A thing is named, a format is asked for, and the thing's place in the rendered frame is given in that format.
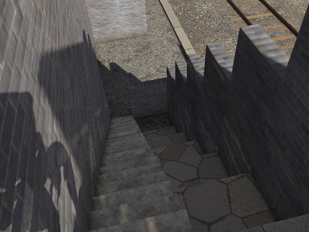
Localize stairs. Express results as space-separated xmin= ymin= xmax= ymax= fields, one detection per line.
xmin=87 ymin=115 xmax=199 ymax=232

